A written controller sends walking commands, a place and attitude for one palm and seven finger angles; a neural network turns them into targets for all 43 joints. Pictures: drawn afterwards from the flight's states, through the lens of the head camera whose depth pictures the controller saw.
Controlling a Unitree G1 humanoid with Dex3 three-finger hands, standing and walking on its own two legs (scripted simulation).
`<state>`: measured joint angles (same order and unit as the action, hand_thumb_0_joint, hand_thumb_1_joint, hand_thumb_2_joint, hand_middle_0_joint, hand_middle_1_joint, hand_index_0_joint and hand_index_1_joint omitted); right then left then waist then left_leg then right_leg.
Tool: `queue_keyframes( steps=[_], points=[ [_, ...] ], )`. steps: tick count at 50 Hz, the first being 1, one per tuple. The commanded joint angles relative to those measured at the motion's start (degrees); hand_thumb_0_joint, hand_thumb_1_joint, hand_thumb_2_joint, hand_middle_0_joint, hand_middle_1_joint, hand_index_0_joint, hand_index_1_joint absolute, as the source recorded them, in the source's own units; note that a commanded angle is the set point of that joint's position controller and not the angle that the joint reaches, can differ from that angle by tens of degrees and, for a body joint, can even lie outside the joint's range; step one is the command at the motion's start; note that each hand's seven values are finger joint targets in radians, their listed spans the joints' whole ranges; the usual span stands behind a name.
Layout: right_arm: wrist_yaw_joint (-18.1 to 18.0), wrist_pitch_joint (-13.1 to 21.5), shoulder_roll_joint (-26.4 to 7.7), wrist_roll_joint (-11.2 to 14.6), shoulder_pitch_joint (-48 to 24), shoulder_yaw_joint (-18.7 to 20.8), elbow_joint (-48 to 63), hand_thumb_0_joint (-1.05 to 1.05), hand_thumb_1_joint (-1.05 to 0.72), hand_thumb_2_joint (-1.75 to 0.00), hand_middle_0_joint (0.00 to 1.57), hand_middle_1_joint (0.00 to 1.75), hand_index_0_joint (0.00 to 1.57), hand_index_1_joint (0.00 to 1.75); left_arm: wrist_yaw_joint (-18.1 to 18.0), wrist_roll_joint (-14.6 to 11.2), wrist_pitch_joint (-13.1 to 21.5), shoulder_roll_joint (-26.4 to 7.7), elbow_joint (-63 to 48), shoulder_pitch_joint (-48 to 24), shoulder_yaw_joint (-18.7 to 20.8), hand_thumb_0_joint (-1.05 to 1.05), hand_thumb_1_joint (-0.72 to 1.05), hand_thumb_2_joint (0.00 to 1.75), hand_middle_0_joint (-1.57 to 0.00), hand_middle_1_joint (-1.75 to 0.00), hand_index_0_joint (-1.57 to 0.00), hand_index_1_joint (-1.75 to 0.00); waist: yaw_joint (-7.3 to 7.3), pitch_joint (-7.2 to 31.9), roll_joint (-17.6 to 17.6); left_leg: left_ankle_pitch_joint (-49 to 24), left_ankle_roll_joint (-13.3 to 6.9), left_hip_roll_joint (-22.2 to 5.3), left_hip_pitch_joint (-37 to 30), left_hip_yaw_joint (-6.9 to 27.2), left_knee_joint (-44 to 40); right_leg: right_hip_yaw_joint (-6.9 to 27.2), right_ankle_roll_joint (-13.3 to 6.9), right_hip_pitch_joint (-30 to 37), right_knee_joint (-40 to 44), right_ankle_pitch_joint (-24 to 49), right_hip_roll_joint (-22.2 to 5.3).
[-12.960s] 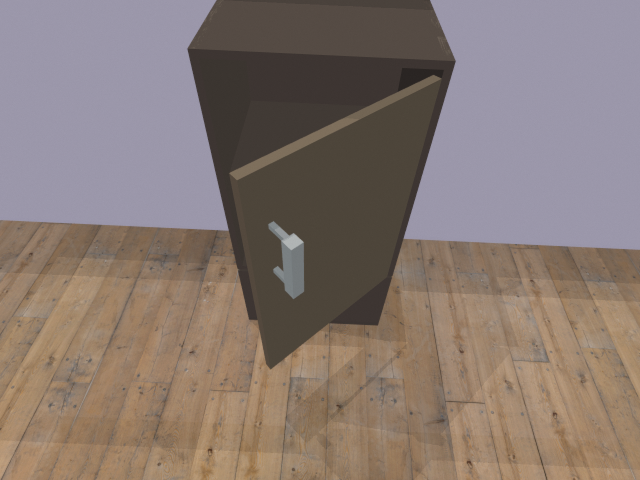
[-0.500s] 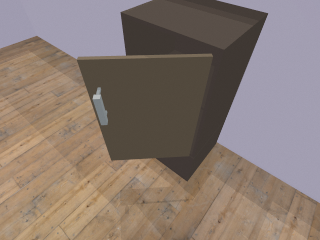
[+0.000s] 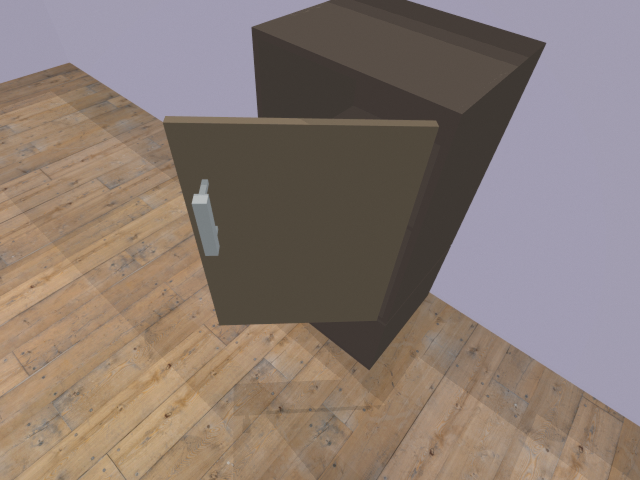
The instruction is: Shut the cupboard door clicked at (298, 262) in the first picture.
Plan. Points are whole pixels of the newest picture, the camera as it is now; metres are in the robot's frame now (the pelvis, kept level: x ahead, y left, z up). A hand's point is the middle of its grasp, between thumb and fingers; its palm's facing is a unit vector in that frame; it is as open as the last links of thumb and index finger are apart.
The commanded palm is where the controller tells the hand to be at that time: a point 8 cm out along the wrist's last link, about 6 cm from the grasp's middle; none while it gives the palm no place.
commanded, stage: shuffle to correct the standing spot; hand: left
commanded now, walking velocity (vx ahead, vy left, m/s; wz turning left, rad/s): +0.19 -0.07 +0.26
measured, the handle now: (208, 218) +0.52 +0.23 -0.01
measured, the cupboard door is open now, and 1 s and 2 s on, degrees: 44 44 44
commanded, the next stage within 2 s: come to a stop and stand still in 0.32 s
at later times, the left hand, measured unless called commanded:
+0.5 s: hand out of the picture +0.04 +0.16 -0.18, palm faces +0.10 -0.99 -0.12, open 7.4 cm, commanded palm none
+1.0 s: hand out of the picture +0.15 +0.17 -0.18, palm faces +0.14 -0.97 -0.19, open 7.3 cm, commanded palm none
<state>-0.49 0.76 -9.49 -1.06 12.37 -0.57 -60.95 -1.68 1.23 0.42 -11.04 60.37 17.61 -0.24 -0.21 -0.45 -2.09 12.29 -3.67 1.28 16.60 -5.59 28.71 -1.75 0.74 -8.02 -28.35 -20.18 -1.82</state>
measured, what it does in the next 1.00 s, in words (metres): steps on the spot: right foot, then left foot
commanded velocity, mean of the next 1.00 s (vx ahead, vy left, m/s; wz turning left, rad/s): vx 0.03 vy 0.01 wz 0.06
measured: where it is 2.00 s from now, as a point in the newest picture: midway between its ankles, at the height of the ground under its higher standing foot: outside the picture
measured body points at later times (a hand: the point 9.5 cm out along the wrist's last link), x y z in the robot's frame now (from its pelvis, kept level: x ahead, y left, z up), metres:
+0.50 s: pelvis +0.07 +0.00 +0.00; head +0.10 +0.04 +0.45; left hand +0.03 +0.22 -0.17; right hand +0.11 -0.22 -0.14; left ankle +0.06 +0.07 -0.73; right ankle +0.06 -0.13 -0.65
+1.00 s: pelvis +0.08 -0.02 -0.01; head +0.11 +0.01 +0.44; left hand +0.14 +0.22 -0.17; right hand +0.15 -0.25 -0.15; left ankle +0.05 +0.08 -0.74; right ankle +0.17 -0.15 -0.74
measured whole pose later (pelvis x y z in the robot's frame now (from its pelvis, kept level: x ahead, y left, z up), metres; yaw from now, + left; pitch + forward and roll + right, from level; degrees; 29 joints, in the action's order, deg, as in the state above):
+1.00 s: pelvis +0.08 -0.02 -0.01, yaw +6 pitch +1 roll +0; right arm -0.7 -1.1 -9.4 -0.7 13.0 2.5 -57.3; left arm -2.1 1.6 -1.3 -10.5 54.0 10.1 2.5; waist -0.4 -3.0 -3.3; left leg 22.4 1.1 0.4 15.8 -3.9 36.4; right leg -3.6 1.0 -23.7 -34.8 -11.4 -5.0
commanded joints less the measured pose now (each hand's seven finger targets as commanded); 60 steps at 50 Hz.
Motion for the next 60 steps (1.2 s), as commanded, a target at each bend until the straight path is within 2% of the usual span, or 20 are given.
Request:
queue_keyframes(
  steps=[1, 5, 9, 12, 14, 15, 16, 17, 20, 23, 27, 34, 37, 39, 42, 48, 50, 52, 55, 60],
  points=[
    [-0.15, 0.14, -8.64, -0.09, 2.35, 2.51, 2.53, 0.00, -0.90, -0.90, 0.20, 0.30, 0.20, 0.30, 0.20, 0.60, 0.29, -3.78, -1.34, 5.88, 1.10, 0.00, 0.90, 0.90, -0.20, -0.30, -0.20, -0.30, -0.23, -5.15, 5.86, 20.74, -2.34, -10.29, 0.98, 16.09, -13.32, -1.06, -2.77, -7.65, 0.34, -5.86, -0.96],
    [0.01, 0.49, -7.49, -0.03, 1.61, 2.74, 3.52, 0.00, -0.90, -0.90, 0.20, 0.30, 0.20, 0.30, 0.47, 0.57, 1.13, -4.04, -0.71, 8.72, 1.43, 0.00, 0.90, 0.90, -0.20, -0.30, -0.20, -0.30, -1.14, -4.09, 1.51, 16.09, -2.07, -7.64, 4.17, 12.88, -6.97, 1.84, -3.84, -4.37, 4.39, -6.24, -3.47],
    [0.61, 1.44, -3.92, -0.25, -2.16, 1.92, 5.70, 0.00, -0.90, -0.90, 0.20, 0.30, 0.20, 0.30, -0.30, 0.47, 2.08, -7.29, 0.45, 12.75, 2.82, 0.00, 0.90, 0.90, -0.20, -0.30, -0.20, -0.30, -2.70, -5.40, -10.43, 9.87, 0.66, -1.16, 17.02, 0.33, 14.50, 13.15, -9.43, 6.40, 10.62, 10.39, -15.08],
    [1.00, 1.72, -2.26, 0.09, -4.37, 1.91, 6.69, 0.00, -0.90, -0.90, 0.20, 0.30, 0.20, 0.30, -0.73, 1.14, 2.63, -6.86, 1.12, 14.31, 2.99, 0.00, 0.90, 0.90, -0.20, -0.30, -0.20, -0.30, -2.58, -6.86, -4.98, 14.65, 0.08, -2.31, 18.03, -0.56, 14.56, 8.61, -11.24, 9.11, 6.35, 29.83, -16.13],
    [0.57, 2.08, -2.24, 0.00, 5.79, 1.87, 3.02, 0.00, -0.90, -0.90, 0.20, 0.30, 0.20, 0.30, -0.54, 0.36, 2.46, -6.59, 0.84, 10.02, 2.42, 0.00, 0.90, 0.90, -0.20, -0.30, -0.20, -0.30, 3.20, -2.45, -2.77, 2.80, -1.04, -0.54, -2.92, -1.53, 1.17, -0.04, -7.03, -1.00, -5.45, 34.44, -9.98],
    [-0.16, 2.33, -6.88, -0.57, 13.37, 2.97, 0.46, 0.00, -0.90, -0.90, 0.20, 0.30, 0.20, 0.30, -0.08, -0.24, 2.33, -4.64, -0.02, 9.48, 2.05, 0.00, 0.90, 0.90, -0.20, -0.30, -0.20, -0.30, 5.68, 1.54, 6.22, -7.36, -5.14, -9.06, -16.96, 11.63, -2.06, -4.01, -3.45, -13.33, -18.63, 23.12, -3.96],
    [-0.64, 2.21, -11.28, -0.67, 19.65, 3.83, -1.03, 0.00, -0.90, -0.90, 0.20, 0.30, 0.20, 0.30, 0.06, -0.53, 2.66, -2.65, -2.24, 7.20, 1.53, 0.00, 0.90, 0.90, -0.20, -0.30, -0.20, -0.30, 6.57, 3.94, 18.01, -17.72, -11.93, -22.64, -22.98, 30.07, -9.65, -5.78, -1.64, -23.87, -33.37, -11.04, 1.80],
    [-1.06, 1.91, -12.22, -0.15, 20.45, 3.82, -1.32, 0.00, -0.90, -0.90, 0.20, 0.30, 0.20, 0.30, -0.29, 0.00, 2.22, -4.12, -3.52, 3.99, 2.07, 0.00, 0.90, 0.90, -0.20, -0.30, -0.20, -0.30, 6.87, 2.45, 13.95, -14.76, -14.47, -26.10, -19.71, 33.20, -11.60, -0.44, -2.88, -26.76, -41.20, -14.72, 0.25],
    [-1.33, 2.59, -6.45, -0.31, 11.47, 2.78, 1.04, 0.00, -0.90, -0.90, 0.20, 0.30, 0.20, 0.30, 0.87, 0.70, 1.29, -1.25, -2.07, 2.20, 2.22, 0.00, 0.90, 0.90, -0.20, -0.30, -0.20, -0.30, 2.04, -6.12, 3.67, -11.51, -10.79, -21.40, -6.44, 22.20, -14.25, 1.78, -1.92, -27.65, -41.14, -3.07, -4.15],
    [-1.61, 3.54, -4.74, 0.04, 9.23, 2.04, 1.35, 0.00, -0.90, -0.90, 0.20, 0.30, 0.20, 0.30, 1.09, 0.50, 0.13, 0.97, -0.65, 5.35, 2.08, 0.00, 0.90, 0.90, -0.20, -0.30, -0.20, -0.30, -0.40, -2.68, 7.95, -25.45, -7.81, -16.19, -4.73, 9.58, -13.74, -0.02, -0.38, -22.03, -35.31, 2.97, -3.65],
    [-1.78, 2.84, -4.70, -0.07, 7.58, 1.77, 1.48, 0.00, -0.90, -0.90, 0.20, 0.30, 0.20, 0.30, 0.33, 0.00, -0.69, 1.91, -1.50, 2.56, 1.59, 0.00, 0.90, 0.90, -0.20, -0.30, -0.20, -0.30, -0.66, -1.93, 8.44, -33.83, -6.30, -14.04, -4.18, 5.57, -11.38, -1.49, 0.56, -15.91, -21.27, 5.26, -2.57],
    [-1.35, 0.82, -4.01, 0.29, 7.36, 2.85, 1.28, 0.00, -0.90, -0.90, 0.20, 0.30, 0.20, 0.30, -0.47, 0.06, 0.44, -3.39, -2.80, 1.97, 2.69, 0.00, 0.90, 0.90, -0.20, -0.30, -0.20, -0.30, -1.72, -1.85, 3.52, -12.07, -0.37, -9.91, -0.42, 5.94, -2.53, 0.74, 0.27, -1.04, 2.07, 20.25, -4.19],
    [-0.95, -0.93, -0.30, 0.65, 11.21, 3.17, 1.69, 0.00, -0.90, -0.90, 0.20, 0.30, 0.20, 0.30, -0.79, 0.06, 0.68, -8.84, -3.86, 1.62, 3.41, 0.00, 0.90, 0.90, -0.20, -0.30, -0.20, -0.30, 0.33, 2.36, -7.60, 13.44, 3.77, -1.28, 2.76, 0.76, 8.70, 13.01, -8.66, -0.17, 2.83, 44.82, -19.01],
    [-1.19, -1.78, -1.65, 0.38, 8.26, 3.68, 2.71, 0.00, -0.90, -0.90, 0.20, 0.30, 0.20, 0.30, -1.15, 0.28, 0.72, -8.60, -4.59, 1.37, 3.93, 0.00, 0.90, 0.90, -0.20, -0.30, -0.20, -0.30, -1.67, 4.79, -16.90, 22.25, 4.22, -1.35, 5.10, 2.96, 22.58, 15.34, -12.77, -0.16, 5.29, 48.06, -20.49],
    [-0.70, -2.01, -1.79, 0.60, 5.93, 3.96, 3.44, 0.00, -0.90, -0.90, 0.20, 0.30, 0.20, 0.30, -1.55, 0.66, -0.13, -8.97, -6.77, -1.60, 4.80, 0.00, 0.90, 0.90, -0.20, -0.30, -0.20, -0.30, -1.66, 5.72, -6.65, 19.93, 4.92, -1.12, 7.33, 3.99, 28.12, 12.00, -13.60, -0.09, 4.52, 42.65, -18.79],
    [-0.21, -1.53, -0.22, 0.39, 11.40, 3.22, 3.27, 0.00, -0.90, -0.90, 0.20, 0.30, 0.20, 0.30, -1.31, 0.51, -1.51, -9.20, -9.11, -6.15, 5.33, 0.00, 0.90, 0.90, -0.20, -0.30, -0.20, -0.30, 1.91, 4.27, -5.88, 4.71, 4.68, -0.02, -8.85, -0.07, 0.67, 8.37, -7.77, -14.53, 2.70, 12.59, -12.93],
    [-0.30, -0.97, -5.36, -0.25, 10.97, 3.83, 4.24, 0.00, -0.90, -0.90, 0.20, 0.30, 0.20, 0.30, -0.67, -0.29, -2.54, -3.43, -10.87, -6.35, 4.06, 0.00, 0.90, 0.90, -0.20, -0.30, -0.20, -0.30, 1.62, -0.53, 12.86, 4.16, 0.78, -11.54, -6.86, 14.58, -13.46, 0.57, -1.48, -20.89, -8.48, -4.57, -3.02],
    [-0.84, -0.65, -7.97, -1.01, 5.97, 4.09, 6.94, 0.00, -0.90, -0.90, 0.20, 0.30, 0.20, 0.30, -0.86, 0.33, -3.25, -2.54, -11.15, -7.76, 3.86, 0.00, 0.90, 0.90, -0.20, -0.30, -0.20, -0.30, 1.32, -4.24, 19.34, -1.69, -7.27, -20.16, 5.23, 25.36, -18.27, 1.97, -0.67, -18.53, -23.21, -9.95, -0.19],
    [-1.50, 0.06, -5.79, -0.61, 0.47, 2.92, 7.61, 0.00, -0.90, -0.90, 0.20, 0.30, 0.20, 0.30, -0.02, 0.22, -2.69, -2.17, -7.07, -3.40, 3.91, 0.00, 0.90, 0.90, -0.20, -0.30, -0.20, -0.30, -1.77, -2.76, 9.69, -8.69, -5.83, -13.55, 1.31, 14.01, -14.36, 2.97, -0.60, -16.91, -28.64, -1.78, -0.58],
    [-1.97, 0.30, -5.98, -0.45, 5.88, 3.17, 4.62, 0.00, -0.90, -0.90, 0.20, 0.30, 0.20, 0.30, -0.22, -0.16, -1.66, -0.31, -5.76, -3.86, 2.58, 0.00, 0.90, 0.90, -0.20, -0.30, -0.20, -0.30, 0.63, 0.32, 7.48, -25.05, -7.09, -14.43, -10.68, 13.59, -10.86, 0.16, 0.18, -12.41, -11.14, -5.27, -1.07]
  ],
)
